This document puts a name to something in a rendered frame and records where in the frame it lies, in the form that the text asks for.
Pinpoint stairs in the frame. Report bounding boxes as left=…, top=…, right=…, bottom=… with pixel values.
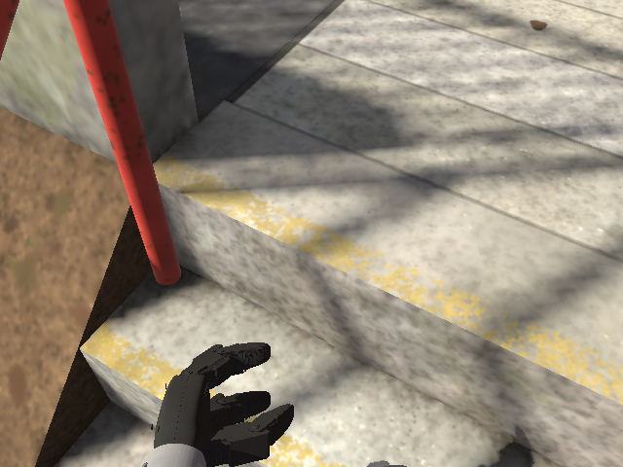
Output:
left=54, top=183, right=623, bottom=467

